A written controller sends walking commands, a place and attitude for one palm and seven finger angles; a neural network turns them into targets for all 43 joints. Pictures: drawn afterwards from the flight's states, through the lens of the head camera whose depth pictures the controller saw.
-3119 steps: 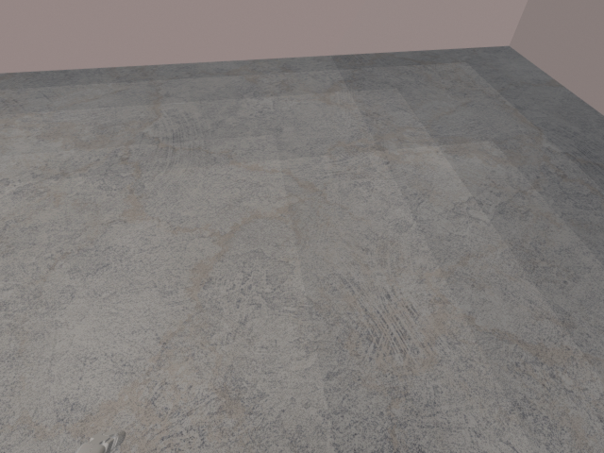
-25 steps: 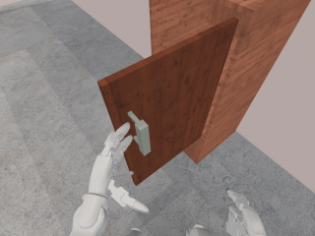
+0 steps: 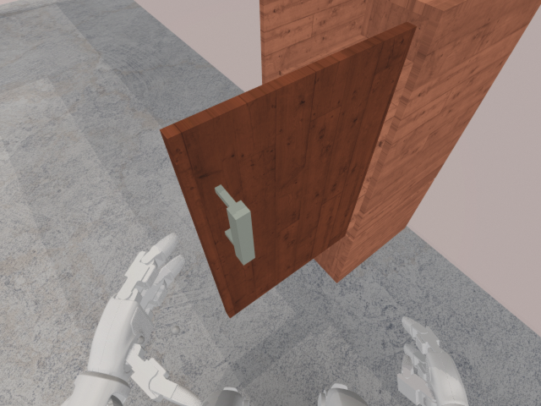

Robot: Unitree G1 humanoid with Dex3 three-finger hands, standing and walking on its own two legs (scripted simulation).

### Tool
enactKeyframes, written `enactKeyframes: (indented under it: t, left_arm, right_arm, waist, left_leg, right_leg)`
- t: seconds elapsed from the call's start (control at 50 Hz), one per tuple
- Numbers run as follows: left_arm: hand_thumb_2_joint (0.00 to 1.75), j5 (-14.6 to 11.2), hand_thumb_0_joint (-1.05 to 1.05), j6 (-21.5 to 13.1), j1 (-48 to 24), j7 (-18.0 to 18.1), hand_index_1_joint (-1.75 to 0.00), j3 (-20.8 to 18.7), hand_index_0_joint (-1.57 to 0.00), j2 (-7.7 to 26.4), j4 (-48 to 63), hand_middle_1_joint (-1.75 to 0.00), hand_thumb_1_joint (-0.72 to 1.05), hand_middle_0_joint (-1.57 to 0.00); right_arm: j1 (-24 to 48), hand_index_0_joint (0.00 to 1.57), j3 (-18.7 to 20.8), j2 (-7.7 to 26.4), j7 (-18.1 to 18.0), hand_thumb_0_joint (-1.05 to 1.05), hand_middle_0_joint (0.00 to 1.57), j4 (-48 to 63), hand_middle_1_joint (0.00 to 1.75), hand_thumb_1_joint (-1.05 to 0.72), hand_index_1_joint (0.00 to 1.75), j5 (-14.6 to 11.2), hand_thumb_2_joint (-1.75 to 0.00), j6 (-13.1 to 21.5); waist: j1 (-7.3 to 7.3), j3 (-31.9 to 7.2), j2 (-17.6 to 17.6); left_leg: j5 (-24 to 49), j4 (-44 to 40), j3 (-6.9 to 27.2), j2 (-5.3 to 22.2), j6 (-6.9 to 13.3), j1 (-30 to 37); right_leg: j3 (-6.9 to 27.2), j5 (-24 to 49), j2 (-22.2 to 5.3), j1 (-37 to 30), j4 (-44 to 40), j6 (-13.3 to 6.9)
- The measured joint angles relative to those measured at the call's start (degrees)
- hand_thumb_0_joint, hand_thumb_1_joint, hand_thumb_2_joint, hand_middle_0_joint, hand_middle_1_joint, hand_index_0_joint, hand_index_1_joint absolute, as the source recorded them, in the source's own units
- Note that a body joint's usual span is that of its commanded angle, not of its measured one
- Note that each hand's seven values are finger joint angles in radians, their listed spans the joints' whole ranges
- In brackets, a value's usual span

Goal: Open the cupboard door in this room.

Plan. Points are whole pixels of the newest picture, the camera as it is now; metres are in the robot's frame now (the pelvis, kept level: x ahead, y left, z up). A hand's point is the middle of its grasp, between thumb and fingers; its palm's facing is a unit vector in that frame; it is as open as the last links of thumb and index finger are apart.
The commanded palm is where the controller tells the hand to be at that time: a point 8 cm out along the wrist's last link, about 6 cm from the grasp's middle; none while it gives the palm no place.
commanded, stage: slide the hand sideways off the handle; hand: left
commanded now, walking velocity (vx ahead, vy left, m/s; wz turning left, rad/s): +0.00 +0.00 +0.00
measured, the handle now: (234, 225) +0.35 +0.08 +0.07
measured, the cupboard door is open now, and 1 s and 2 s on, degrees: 89 89 89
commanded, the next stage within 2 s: draw the hand back to the body in 0.02 s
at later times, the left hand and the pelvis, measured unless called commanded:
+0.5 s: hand (125, 321) +0.20 +0.17 +0.11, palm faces -0.06 -1.00 -0.08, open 16.3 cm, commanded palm +0.17 +0.23 +0.13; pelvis +0.00 +0.01 +0.02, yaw +0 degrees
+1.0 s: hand (34, 275) +0.22 +0.25 +0.17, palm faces +0.31 -0.86 -0.40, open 13.0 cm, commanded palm +0.17 +0.29 +0.20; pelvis +0.03 +0.02 +0.06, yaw -1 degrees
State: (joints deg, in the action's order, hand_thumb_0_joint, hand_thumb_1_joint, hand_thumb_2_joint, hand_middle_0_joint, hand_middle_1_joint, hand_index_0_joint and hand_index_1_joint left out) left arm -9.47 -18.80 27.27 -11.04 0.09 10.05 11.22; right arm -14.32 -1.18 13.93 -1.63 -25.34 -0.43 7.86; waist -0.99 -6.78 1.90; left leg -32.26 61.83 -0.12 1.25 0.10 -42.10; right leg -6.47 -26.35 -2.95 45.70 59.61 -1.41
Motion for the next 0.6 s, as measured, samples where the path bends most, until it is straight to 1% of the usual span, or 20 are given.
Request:
enactKeyframes:
  t: [0.06,0.12,0.16,0.22,0.28,0.36,0.46,0.6]
  left_arm:
    - [0.3,-0.83,-0.02,0.08,0.1,-0.82,-0.3,-0.72,-0.15,0.59,0.28,-0.3,-0.49,-0.15]
    - [0.3,-1.46,-0.02,0.21,-0.27,-0.97,-0.3,-0.71,-0.15,0.5,0.75,-0.3,-0.5,-0.15]
    - [0.3,-1.55,-0.02,0.43,-0.45,-0.88,-0.3,-0.51,-0.15,0.27,1.23,-0.3,-0.5,-0.15]
    - [0.3,-1.29,-0.02,1.72,-0.35,-0.54,-0.3,-0.36,-0.15,0.6,2.83,-0.3,-0.5,-0.15]
    - [0.3,-1.21,-0.02,3.33,0.41,-0.07,-0.3,-1.44,-0.15,1.82,4.54,-0.3,-0.49,-0.15]
    - [0.3,-2.64,-0.02,5.06,0.76,0.14,-0.3,-4.1,-0.15,2.87,5.08,-0.3,-0.49,-0.15]
    - [0.3,-4.66,-0.02,6.88,0.94,-1.55,-0.3,-6.59,-0.15,3.38,4.91,-0.3,-0.49,-0.15]
    - [0.3,-5.49,-0.02,9.04,1.55,-3.52,-0.3,-7.39,-0.15,4.69,7.02,-0.3,-0.48,-0.15]
  right_arm:
    - [0.06,0.2,0.07,0.18,-0.28,0.01,0.2,0.0,0.3,-0.91,0.3,-0.17,-0.9,0.39]
    - [-0.02,0.2,0.1,0.3,-0.46,0.01,0.2,0.05,0.3,-0.91,0.3,-0.31,-0.9,0.94]
    - [-0.14,0.2,0.07,0.21,-0.5,0.01,0.2,0.05,0.3,-0.91,0.3,-0.4,-0.9,1.17]
    - [-0.54,0.2,-0.03,-0.12,-0.59,0.01,0.2,0.21,0.3,-0.91,0.3,-0.63,-0.9,1.02]
    - [-1.16,0.2,-0.3,-0.57,-0.81,0.01,0.2,0.25,0.3,-0.91,0.3,-0.94,-0.9,0.48]
    - [-1.7,0.2,-1.0,-0.6,-1.29,0.01,0.2,0.04,0.3,-0.91,0.3,-1.44,-0.9,0.37]
    - [-2.06,0.2,-1.67,-0.06,-1.82,0.01,0.2,-0.58,0.3,-0.91,0.3,-1.78,-0.9,1.39]
    - [-1.91,0.2,-1.88,0.63,-2.19,0.01,0.2,-1.56,0.3,-0.91,0.3,-1.9,-0.9,3.51]
  waist:
    - [0.14,0.12,0.18]
    - [0.3,0.11,0.45]
    - [0.39,-0.02,0.46]
    - [0.44,0.02,0.45]
    - [0.45,-0.18,0.57]
    - [0.55,-0.12,1.09]
    - [0.42,0.21,1.22]
    - [-0.1,0.91,1.23]
  left_leg:
    - [-0.2,0.88,0.18,0.09,-0.01,-0.67]
    - [-0.31,1.6,0.29,0.1,0.05,-1.3]
    - [-0.33,1.83,0.2,0.11,0.12,-1.49]
    - [-0.2,1.47,-0.06,0.12,0.24,-0.71]
    - [0.23,0.08,-0.32,0.17,0.33,1.12]
    - [1.05,-2.21,-0.33,0.23,0.44,3.93]
    - [2.04,-4.87,-0.24,0.21,0.63,7.0]
    - [2.89,-7.99,-0.19,0.03,0.97,11.25]
  right_leg:
    - [-0.16,-0.08,0.05,0.51,0.6,-0.04]
    - [-0.24,-0.05,0.04,0.99,1.05,0.0]
    - [-0.13,0.01,0.04,1.21,1.23,0.05]
    - [0.12,0.23,0.11,0.55,0.89,0.14]
    - [0.35,0.71,0.25,-1.18,-0.45,0.26]
    - [0.3,1.63,0.47,-4.18,-3.02,0.47]
    - [0.16,2.77,0.62,-7.54,-6.09,0.74]
    - [0.05,3.82,0.66,-12.11,-9.64,1.2]
